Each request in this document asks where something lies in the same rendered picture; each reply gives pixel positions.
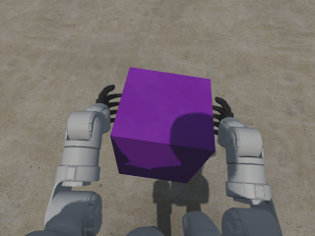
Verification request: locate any robot thigh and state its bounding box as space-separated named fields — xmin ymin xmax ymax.
xmin=182 ymin=210 xmax=222 ymax=236
xmin=125 ymin=226 xmax=164 ymax=236

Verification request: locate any robot left thigh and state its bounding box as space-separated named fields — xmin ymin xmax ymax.
xmin=125 ymin=226 xmax=164 ymax=236

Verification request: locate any left robot forearm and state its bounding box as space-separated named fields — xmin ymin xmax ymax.
xmin=44 ymin=103 xmax=111 ymax=228

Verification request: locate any carton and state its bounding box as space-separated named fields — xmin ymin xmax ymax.
xmin=110 ymin=67 xmax=216 ymax=184

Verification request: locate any right robot forearm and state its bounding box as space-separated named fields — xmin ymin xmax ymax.
xmin=218 ymin=117 xmax=283 ymax=236

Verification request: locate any left robot hand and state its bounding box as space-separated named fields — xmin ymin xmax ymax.
xmin=95 ymin=85 xmax=122 ymax=123

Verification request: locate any right robot hand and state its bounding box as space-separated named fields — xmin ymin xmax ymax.
xmin=213 ymin=97 xmax=234 ymax=135

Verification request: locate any left robot upper arm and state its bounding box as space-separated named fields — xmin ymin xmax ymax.
xmin=25 ymin=190 xmax=102 ymax=236

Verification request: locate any right robot upper arm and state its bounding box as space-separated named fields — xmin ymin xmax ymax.
xmin=221 ymin=207 xmax=283 ymax=236

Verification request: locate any robot right thigh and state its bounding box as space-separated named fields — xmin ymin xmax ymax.
xmin=182 ymin=210 xmax=222 ymax=236

